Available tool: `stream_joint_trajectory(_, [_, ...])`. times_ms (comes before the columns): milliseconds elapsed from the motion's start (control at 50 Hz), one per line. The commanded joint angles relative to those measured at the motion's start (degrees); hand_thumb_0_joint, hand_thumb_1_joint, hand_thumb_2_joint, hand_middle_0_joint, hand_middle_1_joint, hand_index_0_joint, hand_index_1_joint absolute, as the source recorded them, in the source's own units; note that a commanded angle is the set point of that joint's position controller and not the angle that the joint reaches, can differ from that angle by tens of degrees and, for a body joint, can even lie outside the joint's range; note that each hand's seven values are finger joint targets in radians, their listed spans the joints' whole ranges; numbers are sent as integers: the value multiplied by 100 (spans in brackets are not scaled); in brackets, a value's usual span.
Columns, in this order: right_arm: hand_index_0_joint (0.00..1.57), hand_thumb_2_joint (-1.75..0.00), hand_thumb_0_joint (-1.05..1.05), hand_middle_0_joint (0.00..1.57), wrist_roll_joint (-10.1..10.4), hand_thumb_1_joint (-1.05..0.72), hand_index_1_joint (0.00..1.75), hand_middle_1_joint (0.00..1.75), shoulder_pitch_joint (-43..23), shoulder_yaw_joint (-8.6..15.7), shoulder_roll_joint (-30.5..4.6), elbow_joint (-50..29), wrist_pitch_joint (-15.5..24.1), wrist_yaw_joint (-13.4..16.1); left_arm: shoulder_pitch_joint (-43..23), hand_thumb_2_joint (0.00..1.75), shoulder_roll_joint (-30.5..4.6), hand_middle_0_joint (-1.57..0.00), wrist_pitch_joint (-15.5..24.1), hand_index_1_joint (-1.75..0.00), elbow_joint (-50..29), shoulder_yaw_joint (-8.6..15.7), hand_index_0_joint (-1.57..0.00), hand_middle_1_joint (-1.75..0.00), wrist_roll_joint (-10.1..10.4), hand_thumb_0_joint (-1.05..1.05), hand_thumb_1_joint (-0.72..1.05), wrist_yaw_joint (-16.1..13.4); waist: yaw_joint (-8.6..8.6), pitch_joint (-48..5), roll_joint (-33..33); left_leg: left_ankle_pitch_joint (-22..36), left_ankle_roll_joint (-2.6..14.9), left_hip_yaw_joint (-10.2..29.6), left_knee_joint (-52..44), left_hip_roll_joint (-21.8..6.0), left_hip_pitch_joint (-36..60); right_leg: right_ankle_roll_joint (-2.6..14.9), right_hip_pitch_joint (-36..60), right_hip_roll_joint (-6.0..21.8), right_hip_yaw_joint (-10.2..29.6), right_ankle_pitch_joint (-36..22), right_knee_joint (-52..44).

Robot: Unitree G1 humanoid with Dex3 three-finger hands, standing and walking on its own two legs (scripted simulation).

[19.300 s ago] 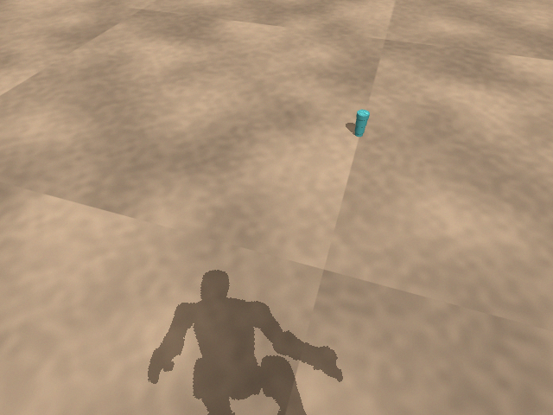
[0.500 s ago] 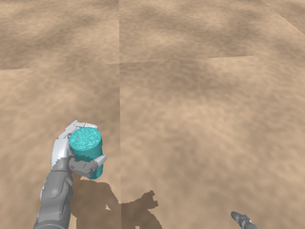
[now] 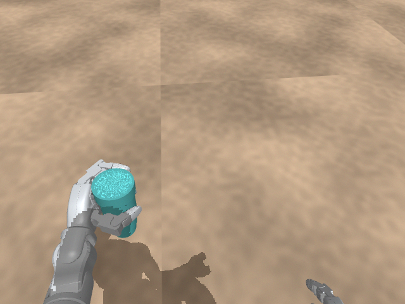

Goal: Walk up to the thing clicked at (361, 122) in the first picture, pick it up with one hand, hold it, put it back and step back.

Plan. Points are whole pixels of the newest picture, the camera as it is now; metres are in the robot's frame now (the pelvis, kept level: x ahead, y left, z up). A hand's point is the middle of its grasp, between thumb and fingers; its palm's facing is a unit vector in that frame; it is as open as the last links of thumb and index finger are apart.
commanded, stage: hold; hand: left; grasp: from the side
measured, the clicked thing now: (119, 207) +0.32 +0.17 +0.02
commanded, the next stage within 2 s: crouch in 1.02 s
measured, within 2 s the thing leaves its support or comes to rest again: neither
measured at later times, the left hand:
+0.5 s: hand (119, 198) +0.32 +0.17 +0.05, palm faces +0.01 -1.00 -0.02, open 10.0 cm
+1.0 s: hand (119, 202) +0.32 +0.17 +0.05, palm faces +0.01 -1.00 -0.02, open 10.0 cm
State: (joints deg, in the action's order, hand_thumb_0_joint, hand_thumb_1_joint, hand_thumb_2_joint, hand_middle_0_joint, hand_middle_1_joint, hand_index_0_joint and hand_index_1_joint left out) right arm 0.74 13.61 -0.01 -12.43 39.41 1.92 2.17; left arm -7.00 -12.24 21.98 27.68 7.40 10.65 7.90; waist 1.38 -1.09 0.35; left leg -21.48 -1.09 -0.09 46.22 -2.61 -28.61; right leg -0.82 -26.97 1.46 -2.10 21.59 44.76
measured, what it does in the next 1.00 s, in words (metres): stands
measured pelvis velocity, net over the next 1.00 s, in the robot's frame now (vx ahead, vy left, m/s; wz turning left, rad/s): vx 0.00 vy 0.00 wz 0.00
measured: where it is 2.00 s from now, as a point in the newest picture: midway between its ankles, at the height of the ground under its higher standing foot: outside the picture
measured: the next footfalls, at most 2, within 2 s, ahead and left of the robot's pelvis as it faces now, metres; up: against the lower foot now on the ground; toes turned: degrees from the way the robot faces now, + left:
none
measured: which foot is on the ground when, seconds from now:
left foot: down 0.00-1.00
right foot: down 0.00-1.00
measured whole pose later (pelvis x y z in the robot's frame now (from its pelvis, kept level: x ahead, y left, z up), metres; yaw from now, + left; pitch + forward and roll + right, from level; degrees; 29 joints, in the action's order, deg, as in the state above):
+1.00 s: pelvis +0.00 +0.00 +0.00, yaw +0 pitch +4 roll -1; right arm 0.7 13.9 0.4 -12.6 39.3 2.2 1.9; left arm -6.2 -12.1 21.8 27.1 7.2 10.4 8.1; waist 1.4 -1.4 0.4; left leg -21.5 -1.1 0.0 46.4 -2.6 -28.8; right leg -0.8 -27.1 1.4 -2.1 21.6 45.0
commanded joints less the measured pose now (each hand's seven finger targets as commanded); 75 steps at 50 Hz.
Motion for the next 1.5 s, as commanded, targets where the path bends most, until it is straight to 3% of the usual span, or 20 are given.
stream_joint_trajectory(0, [20,-90,0,20,17,-91,30,30,-151,282,-805,-685,265,68,-2005,122,-786,-123,511,-140,-1592,308,-125,-140,114,0,15,9,44,-1655,106,1098,126,-40,-637,214,823,106,480,-156,14,-1403,-684])
stream_joint_trajectory(60, [20,-90,0,20,14,-91,30,30,-184,265,-791,-662,280,38,-1610,123,-532,-123,466,-140,-1137,233,-125,-140,142,0,15,25,29,-1306,-85,1046,132,-27,-645,206,628,104,406,-166,-15,-1348,-658])
stream_joint_trajectory(140, [20,-90,0,20,2,-91,30,30,-255,290,-810,-768,266,30,-2267,122,-952,-124,642,-139,-2128,444,-126,-140,113,0,18,-20,-55,-1704,376,858,87,-23,-723,213,822,142,480,-172,-6,-1105,-662])
stream_joint_trajectory(160, [20,-90,0,20,13,-91,30,30,-171,284,-812,-706,274,48,-1935,123,-935,-124,600,-140,-1876,490,-126,-140,126,0,17,-38,-48,-1799,274,1016,92,-24,-686,213,894,131,563,-173,-6,-1253,-645])
stream_joint_trajectory(220, [20,-90,0,20,22,-91,30,30,-241,251,-780,-736,280,55,-2247,123,-882,-124,592,-140,-2059,446,-126,-140,170,0,18,-67,-6,-1597,256,993,96,-37,-685,209,767,125,511,-173,1,-1279,-683])
stream_joint_trajectory(240, [20,-91,0,20,29,-91,30,30,-234,252,-777,-707,274,70,-1850,124,-780,-125,533,-141,-1500,435,-126,-141,143,0,15,-75,18,-1418,33,870,120,-23,-698,208,700,100,465,-174,-8,-1153,-717])
stream_joint_trajectory(380, [20,-90,0,20,28,-90,30,30,-151,298,-833,-682,273,38,-1795,122,-603,-122,461,-138,-1383,224,-124,-139,151,0,17,49,52,-1459,87,1222,94,29,-695,157,793,142,396,-213,-67,-1410,-603])
stream_joint_trajectory(400, [20,-90,0,20,37,-90,30,30,-169,311,-865,-697,270,44,-2036,121,-820,-121,513,-138,-1714,356,-123,-138,167,0,18,54,11,-1520,218,1140,94,16,-709,170,813,147,401,-194,-50,-1352,-626])
stream_joint_trajectory(640, [20,-91,0,20,21,-91,30,30,-178,280,-785,-704,262,51,-1748,122,-813,-122,521,-139,-1702,456,-123,-139,130,0,15,-66,-35,-1584,99,1090,112,-13,-662,193,731,121,510,-181,-34,-1330,-647])
stream_joint_trajectory(680, [20,-90,0,20,9,-91,30,30,-179,271,-791,-719,270,29,-1609,121,-576,-122,484,-139,-1467,266,-124,-139,142,0,15,-26,20,-1452,104,1172,111,-14,-641,186,715,122,448,-183,-30,-1406,-610])
stream_joint_trajectory(760, [20,-90,0,20,11,-91,30,30,-188,315,-850,-752,266,39,-2134,122,-962,-123,580,-140,-2003,438,-125,-140,93,0,18,-13,-16,-1669,399,1141,82,-5,-683,186,885,149,460,-176,-20,-1336,-612])
stream_joint_trajectory(840, [20,-90,0,20,15,-91,30,30,-184,270,-793,-717,310,11,-1804,123,-546,-123,506,-140,-1591,238,-125,-141,211,0,18,34,28,-1496,83,1045,108,13,-670,178,708,130,440,-187,-45,-1288,-615])
stream_joint_trajectory(880, [20,-90,0,20,15,-91,30,30,-171,308,-854,-737,297,21,-2013,122,-877,-122,547,-139,-1840,374,-124,-140,127,0,16,11,-4,-1643,262,1081,101,-21,-669,191,825,140,462,-173,-20,-1311,-634])
stream_joint_trajectory(920, [20,-90,0,20,13,-90,30,30,-182,291,-818,-755,293,9,-1718,122,-673,-123,521,-140,-1641,231,-125,-140,119,0,17,45,4,-1590,207,1113,92,1,-689,180,813,142,486,-190,-41,-1319,-607])
stream_joint_trajectory(1020, [20,-90,0,20,26,-91,30,30,-255,275,-817,-755,303,8,-1762,123,-702,-123,550,-140,-1505,333,-125,-141,165,0,17,40,29,-1345,118,743,113,-1,-722,189,669,127,320,-181,-39,-992,-677])
stream_joint_trajectory(1120, [20,-90,0,20,8,-87,30,30,-211,281,-800,-756,329,22,-1763,121,-785,-125,569,-135,-1846,330,-126,-136,118,0,30,4,-43,-1705,199,969,113,-40,-642,218,763,122,550,-158,3,-1236,-653])
stream_joint_trajectory(1200, [20,-90,0,20,9,-88,30,30,-285,275,-782,-733,312,-5,-1686,117,-533,-124,516,-132,-1151,260,-126,-133,86,0,29,-44,52,-1053,-20,650,129,-15,-661,193,375,123,168,-173,-30,-944,-645])
stream_joint_trajectory(1420, [20,-90,0,20,-140,-88,30,30,-166,413,-883,-580,364,-206,-1934,120,-588,-127,1397,-137,80,621,-129,-138,37,0,25,109,114,-1422,-64,105,144,69,453,215,-882,169,-1118,-157,34,-424,444])
stream_joint_trajectory(1440, [20,-90,0,20,-176,-88,30,30,-113,427,-882,-575,364,-233,-2390,121,-667,-127,1598,-138,-246,581,-129,-138,33,0,24,137,157,-1757,158,181,123,103,644,200,-886,196,-1372,-178,25,-462,686])
stream_joint_trajectory(1480, [20,-90,0,20,-212,-89,30,30,-73,435,-929,-550,366,-274,-2235,121,-597,-127,1809,-138,344,635,-129,-139,48,0,21,234,206,-2039,98,140,133,162,1114,209,-1253,207,-1926,-202,-11,-349,1129])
